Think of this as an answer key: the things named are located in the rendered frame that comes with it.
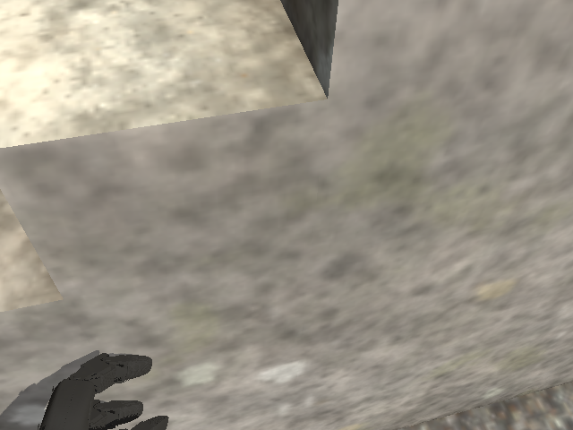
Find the robot left hand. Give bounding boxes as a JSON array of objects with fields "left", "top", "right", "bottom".
[{"left": 38, "top": 353, "right": 169, "bottom": 430}]

